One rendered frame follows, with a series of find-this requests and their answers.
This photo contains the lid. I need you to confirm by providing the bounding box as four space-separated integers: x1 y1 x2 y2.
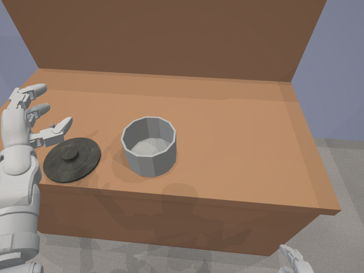
43 138 101 183

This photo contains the left robot hand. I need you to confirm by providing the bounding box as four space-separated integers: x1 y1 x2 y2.
1 84 73 149

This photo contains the knob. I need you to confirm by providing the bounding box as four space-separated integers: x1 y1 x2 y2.
61 147 79 162

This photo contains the robot left forearm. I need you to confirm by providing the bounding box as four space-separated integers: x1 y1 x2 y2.
0 145 42 270

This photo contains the table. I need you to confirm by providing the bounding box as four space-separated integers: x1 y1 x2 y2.
0 0 341 257

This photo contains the right robot hand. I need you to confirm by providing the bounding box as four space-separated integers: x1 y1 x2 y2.
279 245 314 273

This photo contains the pot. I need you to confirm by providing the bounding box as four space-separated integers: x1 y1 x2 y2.
121 117 177 177

